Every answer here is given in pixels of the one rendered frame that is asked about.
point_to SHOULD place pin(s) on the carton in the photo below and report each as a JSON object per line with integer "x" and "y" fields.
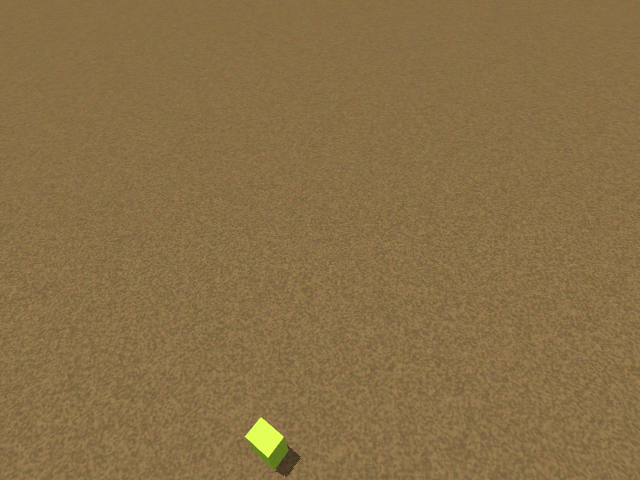
{"x": 267, "y": 443}

